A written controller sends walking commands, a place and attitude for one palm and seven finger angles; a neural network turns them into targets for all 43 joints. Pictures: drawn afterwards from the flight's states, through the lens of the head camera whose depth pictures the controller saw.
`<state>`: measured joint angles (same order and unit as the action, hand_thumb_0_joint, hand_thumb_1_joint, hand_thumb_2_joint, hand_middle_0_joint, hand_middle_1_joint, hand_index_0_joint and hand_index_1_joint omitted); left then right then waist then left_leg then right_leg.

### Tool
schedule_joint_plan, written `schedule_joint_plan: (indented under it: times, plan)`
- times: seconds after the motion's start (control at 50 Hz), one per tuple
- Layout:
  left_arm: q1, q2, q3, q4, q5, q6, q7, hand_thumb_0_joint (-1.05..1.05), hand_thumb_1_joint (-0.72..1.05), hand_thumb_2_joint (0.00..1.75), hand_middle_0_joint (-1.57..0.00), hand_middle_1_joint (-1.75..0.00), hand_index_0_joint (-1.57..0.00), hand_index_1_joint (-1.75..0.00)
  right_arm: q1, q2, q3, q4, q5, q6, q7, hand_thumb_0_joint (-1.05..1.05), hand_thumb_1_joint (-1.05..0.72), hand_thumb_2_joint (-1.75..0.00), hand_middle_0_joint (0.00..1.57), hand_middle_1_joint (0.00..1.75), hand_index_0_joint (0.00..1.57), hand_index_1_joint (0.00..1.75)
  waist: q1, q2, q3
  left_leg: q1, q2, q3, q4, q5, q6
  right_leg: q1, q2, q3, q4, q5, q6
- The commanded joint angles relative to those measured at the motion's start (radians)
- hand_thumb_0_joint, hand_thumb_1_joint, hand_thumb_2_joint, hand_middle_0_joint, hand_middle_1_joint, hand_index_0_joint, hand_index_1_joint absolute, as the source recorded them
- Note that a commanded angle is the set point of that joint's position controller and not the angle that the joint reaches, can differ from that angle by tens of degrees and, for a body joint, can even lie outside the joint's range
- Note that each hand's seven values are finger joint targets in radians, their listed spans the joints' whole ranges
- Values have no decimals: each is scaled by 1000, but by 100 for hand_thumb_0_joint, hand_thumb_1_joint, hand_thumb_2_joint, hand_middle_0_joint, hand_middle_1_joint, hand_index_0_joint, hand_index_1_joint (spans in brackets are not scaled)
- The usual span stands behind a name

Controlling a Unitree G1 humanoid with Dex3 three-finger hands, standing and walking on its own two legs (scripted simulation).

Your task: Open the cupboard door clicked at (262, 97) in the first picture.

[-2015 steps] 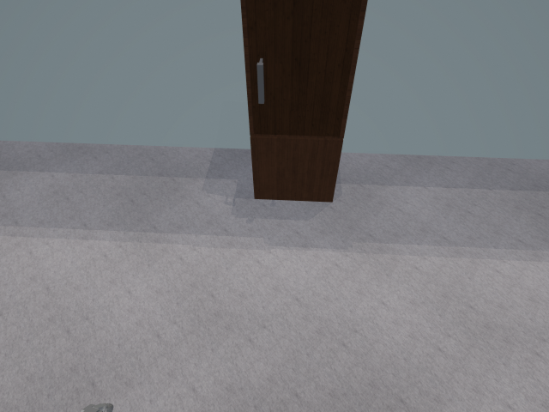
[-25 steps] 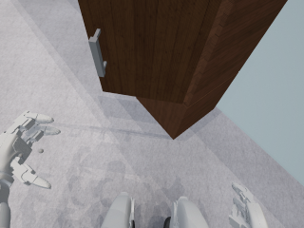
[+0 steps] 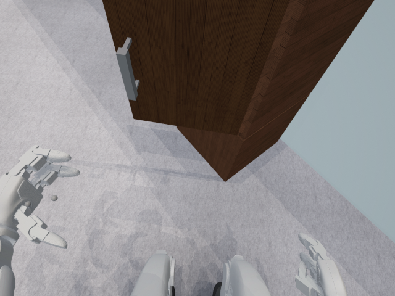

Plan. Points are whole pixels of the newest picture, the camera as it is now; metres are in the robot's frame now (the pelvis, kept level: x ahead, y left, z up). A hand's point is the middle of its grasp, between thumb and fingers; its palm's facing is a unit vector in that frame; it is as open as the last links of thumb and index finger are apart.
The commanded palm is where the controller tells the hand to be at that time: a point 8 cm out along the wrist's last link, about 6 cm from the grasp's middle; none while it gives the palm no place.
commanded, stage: move the hooked fingers beside the handle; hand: left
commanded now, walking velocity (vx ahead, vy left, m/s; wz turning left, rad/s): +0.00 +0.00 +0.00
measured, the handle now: (130, 70) +0.62 +0.21 +0.02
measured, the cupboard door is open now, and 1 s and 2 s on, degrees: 43 43 43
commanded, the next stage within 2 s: none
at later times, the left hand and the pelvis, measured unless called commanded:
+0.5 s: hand (72, 155) +0.36 +0.27 +0.03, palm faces -0.09 -1.00 -0.04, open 14.0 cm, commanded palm +0.35 +0.31 +0.04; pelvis +0.00 +0.00 +0.00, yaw +0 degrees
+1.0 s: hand (87, 118) +0.45 +0.27 +0.03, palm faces -0.10 -1.00 -0.03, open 14.0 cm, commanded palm +0.45 +0.31 +0.03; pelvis +0.00 +0.00 -0.02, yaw -2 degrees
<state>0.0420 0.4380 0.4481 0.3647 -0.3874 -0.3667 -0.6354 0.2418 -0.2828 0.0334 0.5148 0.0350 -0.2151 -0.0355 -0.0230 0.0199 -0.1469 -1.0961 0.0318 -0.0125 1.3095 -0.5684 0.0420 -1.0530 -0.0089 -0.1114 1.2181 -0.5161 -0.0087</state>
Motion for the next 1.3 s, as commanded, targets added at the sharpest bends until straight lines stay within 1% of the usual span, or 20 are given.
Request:
schedule_joint_plan:
  times: [0.0,0.06,0.08,0.2,0.26,0.36,0.4,0.44,0.54,0.68,0.7,0.78,0.8,0.84,0.94,1.04,1.08,1.2,1.24,1.28]
  plan:
    - [-134,250,103,-183,-40,-60,-1,0,-50,30,-30,-120,-30,-120,19,-180,-80,-122,5,-44,-19,0,-90,-90,20,30,20,30,7,95,-329,284,-18,-62,-220,325,-29,140,41,48,-139,152,-28]
    - [-215,240,80,-143,-30,-59,0,0,-50,30,-30,-120,-30,-120,16,-183,-77,-112,6,-40,-26,0,-90,-90,20,30,20,30,-13,92,-289,252,-20,-63,-216,257,-26,107,38,49,-140,108,-25]
    - [-291,231,62,-117,-31,-61,-4,0,-50,30,-30,-120,-30,-120,23,-184,-73,-101,5,-40,-33,0,-90,-90,20,30,20,30,-36,72,-268,230,-19,-64,-201,232,-23,79,43,49,-133,93,-27]
    - [-430,274,39,-104,12,-52,-13,0,-50,30,-30,-120,-30,-120,41,-197,-76,-86,6,-37,-41,0,-90,-90,20,30,20,30,-14,166,-391,361,-12,-88,-220,317,-44,56,32,45,-121,127,-34]
    - [-405,293,66,-51,25,-32,12,0,-50,30,-30,-120,-30,-120,46,-196,-76,-87,5,-18,-34,0,-90,-90,20,30,20,30,-4,133,-375,352,-9,-91,-231,354,-48,67,30,39,-125,143,-31]
    - [-508,321,90,62,46,-30,56,0,-50,30,-30,-120,-30,-120,54,-194,-68,-82,3,10,-28,0,-90,-90,20,30,20,30,-13,93,-350,266,-13,-73,-227,273,-35,86,29,46,-129,117,-29]
    - [-559,348,98,89,60,-41,55,0,-50,30,-30,-120,-30,-120,66,-198,-65,-76,1,18,-27,0,-90,-90,20,30,20,30,-19,105,-383,269,-10,-66,-214,299,-31,95,33,54,-125,137,-30]
    - [-617,327,69,106,69,-54,51,0,-50,30,-30,-120,-30,-120,80,-198,-69,-64,-1,24,-24,0,-90,-90,20,30,20,30,-30,125,-394,298,-7,-70,-211,309,-32,70,31,54,-123,142,-29]
    - [-696,338,62,199,82,-67,33,0,-50,30,-30,-120,-30,-120,106,-203,-71,-42,-1,49,-20,0,-90,-90,20,30,20,30,-44,106,-407,289,-6,-68,-197,344,-27,71,33,57,-122,171,-28]
    - [-847,433,114,317,104,-95,32,0,-50,30,-30,-120,-30,-120,135,-207,-66,-20,-7,88,-18,0,-90,-90,20,30,20,30,-56,104,-421,226,-9,-50,-158,344,-14,89,40,76,-106,196,-30]
    - [-865,476,147,335,115,-100,33,0,-50,30,-30,-120,-30,-120,146,-212,-67,-11,-11,96,-18,0,-90,-90,20,30,20,30,-48,98,-453,231,-6,-53,-151,365,-15,104,40,78,-100,217,-28]
    - [-993,476,114,400,132,-113,17,0,-50,30,-30,-120,-30,-120,161,-212,-62,1,-13,116,-16,0,-90,-90,20,30,20,30,-79,132,-457,231,-5,-55,-125,384,-10,60,45,76,-81,228,-29]
    - [-984,509,137,417,140,-114,13,0,-50,30,-30,-120,-30,-120,171,-218,-65,8,-15,123,-14,0,-90,-90,20,30,20,30,-66,152,-490,256,-3,-57,-123,406,-14,63,43,80,-83,240,-28]
    - [-995,500,121,466,150,-105,5,0,-50,30,-30,-120,-30,-120,175,-218,-63,10,-13,137,-10,0,-90,-90,20,30,20,30,-79,142,-475,248,-1,-61,-117,414,-12,45,44,75,-80,245,-26]
    - [-1094,580,154,516,174,-94,5,0,-50,30,-30,-120,-30,-120,193,-229,-57,18,-19,165,-10,0,-90,-90,20,30,20,30,-92,162,-505,229,1,-68,-91,427,-8,24,45,75,-63,254,-23]
    - [-1177,614,148,577,201,-82,15,0,-50,30,-30,-120,-30,-120,204,-235,-47,22,-22,189,-8,0,-90,-90,20,30,20,30,-123,151,-493,196,6,-75,-73,390,-3,-20,51,71,-56,220,-19]
    - [-1248,609,128,579,207,-81,19,0,-50,30,-30,-120,-30,-120,208,-236,-42,25,-23,192,-9,0,-90,-90,20,30,20,30,-139,182,-487,204,6,-85,-67,381,-4,-60,55,65,-48,200,-25]
    - [-1320,703,162,599,244,-65,35,0,-50,30,-30,-120,-30,-120,232,-247,-30,31,-32,213,-6,0,-90,-90,20,30,20,30,-147,233,-559,236,13,-103,-49,433,-10,-89,56,55,-32,210,-23]
    - [-1341,693,139,633,261,-46,41,0,-50,30,-30,-120,-30,-120,240,-248,-25,33,-33,221,-6,0,-90,-90,20,30,20,30,-167,226,-527,220,17,-109,-49,410,-8,-115,57,50,-34,196,-20]
    - [-1376,692,131,622,264,-41,43,0,-50,30,-30,-120,-30,-120,246,-247,-23,31,-36,222,-5,0,-90,-90,20,30,20,30,-174,266,-545,246,18,-117,-42,437,-11,-149,58,44,-24,200,-24]
